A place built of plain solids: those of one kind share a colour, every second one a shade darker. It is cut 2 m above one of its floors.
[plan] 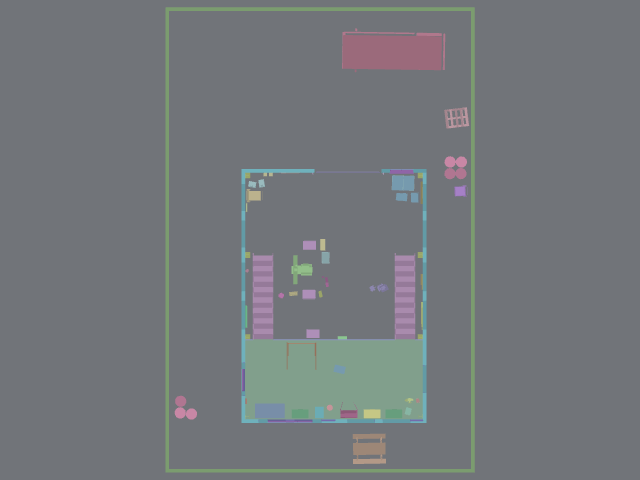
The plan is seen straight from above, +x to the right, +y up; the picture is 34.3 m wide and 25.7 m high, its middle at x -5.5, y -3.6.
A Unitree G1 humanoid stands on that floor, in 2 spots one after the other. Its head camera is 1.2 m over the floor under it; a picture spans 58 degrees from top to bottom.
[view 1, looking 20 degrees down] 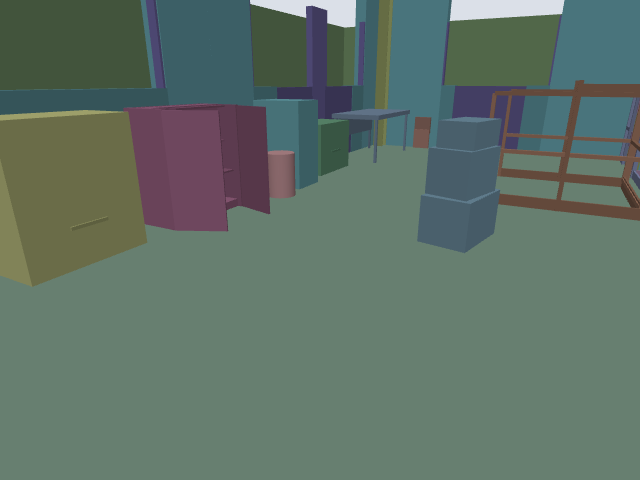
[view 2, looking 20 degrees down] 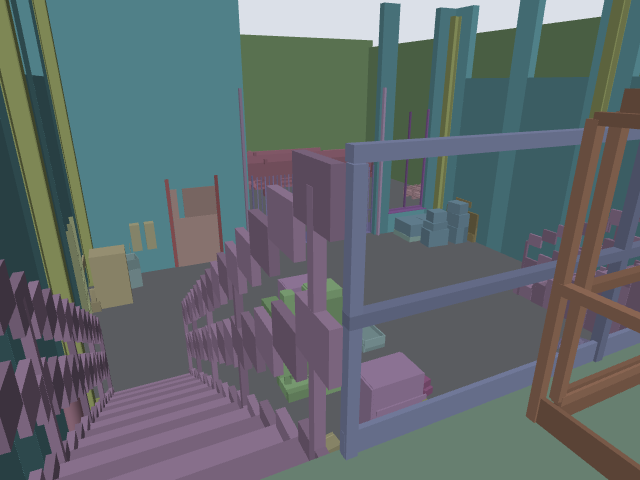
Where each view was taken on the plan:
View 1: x -0.95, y -9.94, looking -152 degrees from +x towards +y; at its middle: raised_floor_deck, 3.51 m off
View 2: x -8.55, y -9.94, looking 65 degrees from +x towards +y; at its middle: stair_openriser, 1.32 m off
